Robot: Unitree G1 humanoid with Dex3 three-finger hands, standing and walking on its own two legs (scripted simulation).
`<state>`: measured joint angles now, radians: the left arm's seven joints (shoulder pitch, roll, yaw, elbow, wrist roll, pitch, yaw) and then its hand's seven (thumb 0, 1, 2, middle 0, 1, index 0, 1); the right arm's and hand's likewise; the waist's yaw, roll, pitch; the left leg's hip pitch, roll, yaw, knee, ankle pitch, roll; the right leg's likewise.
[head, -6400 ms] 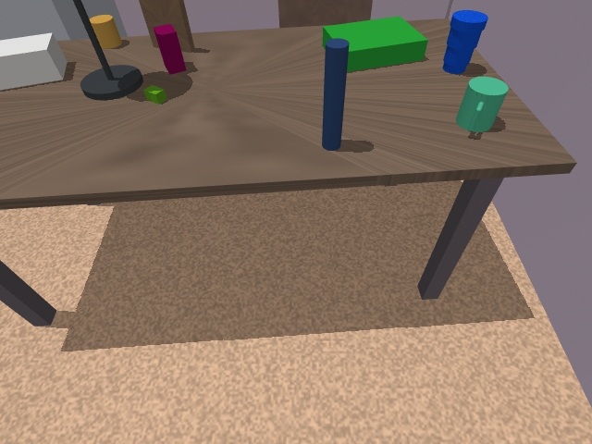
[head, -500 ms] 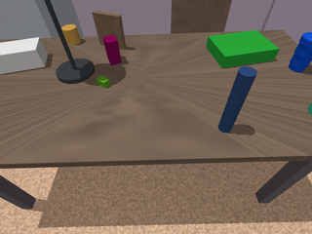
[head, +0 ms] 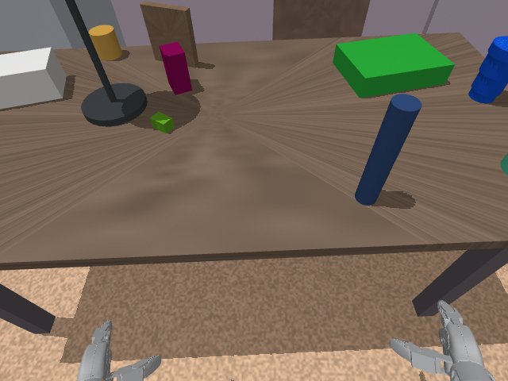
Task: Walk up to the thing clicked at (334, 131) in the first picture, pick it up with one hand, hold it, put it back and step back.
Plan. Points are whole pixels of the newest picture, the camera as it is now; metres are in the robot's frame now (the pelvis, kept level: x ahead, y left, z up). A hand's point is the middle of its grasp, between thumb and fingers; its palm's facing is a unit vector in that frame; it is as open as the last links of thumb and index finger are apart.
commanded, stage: rise first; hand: right
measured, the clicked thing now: (382, 157) +0.47 -0.22 +0.06
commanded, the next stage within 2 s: go down in 1.46 s
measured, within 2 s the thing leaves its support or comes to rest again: neither
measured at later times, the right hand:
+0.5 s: hand (443, 325) +0.20 -0.25 +0.00, palm faces +0.28 +0.90 -0.35, open 17.4 cm
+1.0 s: hand (466, 322) +0.18 -0.24 +0.06, palm faces +0.29 +0.88 -0.38, open 17.4 cm
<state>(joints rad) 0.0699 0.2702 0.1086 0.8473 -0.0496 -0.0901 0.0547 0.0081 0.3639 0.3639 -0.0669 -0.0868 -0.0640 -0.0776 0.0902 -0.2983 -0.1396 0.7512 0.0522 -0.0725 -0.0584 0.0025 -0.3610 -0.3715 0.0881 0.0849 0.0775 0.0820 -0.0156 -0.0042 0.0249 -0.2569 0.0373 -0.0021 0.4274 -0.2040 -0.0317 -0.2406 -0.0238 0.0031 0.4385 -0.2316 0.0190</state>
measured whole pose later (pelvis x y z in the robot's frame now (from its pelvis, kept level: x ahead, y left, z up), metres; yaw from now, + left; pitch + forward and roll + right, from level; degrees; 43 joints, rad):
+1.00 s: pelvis +0.01 +0.01 +0.00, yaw -1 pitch -3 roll +0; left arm 0.25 0.22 0.15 0.62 -0.02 -0.10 0.05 -0.01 -0.53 0.05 -0.07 -0.06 -0.06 -0.05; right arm 0.48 -0.29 -0.23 -0.10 0.04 -0.17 -0.02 -0.02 0.52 -0.04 0.05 0.06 0.05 0.06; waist -0.05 -0.04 0.04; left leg -0.15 0.04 0.02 0.44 -0.24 -0.03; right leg -0.13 -0.02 0.02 0.43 -0.25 0.02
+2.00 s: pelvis +0.00 +0.01 +0.00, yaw -2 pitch -2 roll +0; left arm 0.19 0.21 0.12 0.66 -0.02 -0.13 0.09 -0.01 -0.51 0.03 -0.06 -0.05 -0.06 -0.04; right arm 0.23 -0.34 -0.43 0.06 0.17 -0.27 0.18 -0.02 0.55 -0.06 0.03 0.06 0.05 0.06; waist -0.02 -0.03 0.02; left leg -0.19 0.04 0.04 0.48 -0.25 -0.02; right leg -0.18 -0.02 0.04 0.47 -0.26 0.03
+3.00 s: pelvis +0.00 +0.00 -0.01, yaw -2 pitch +6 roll +1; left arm 0.22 0.26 -0.04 0.67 -0.01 -0.22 0.21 -0.01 -0.52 0.04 -0.07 -0.06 -0.06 -0.05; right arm -0.44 -0.73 -0.63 0.92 0.29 -0.13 0.61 -0.02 0.59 -0.06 0.03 0.06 0.04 0.06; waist 0.04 0.00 -0.05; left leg -0.41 0.03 0.03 0.58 -0.29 -0.03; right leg -0.42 -0.03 0.04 0.63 -0.32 0.02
